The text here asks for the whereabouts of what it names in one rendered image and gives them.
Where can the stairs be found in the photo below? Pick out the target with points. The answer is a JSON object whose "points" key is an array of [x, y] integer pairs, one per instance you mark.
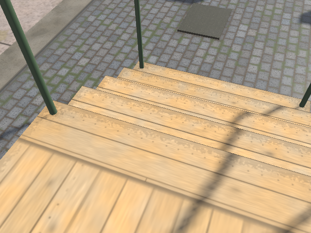
{"points": [[262, 125]]}

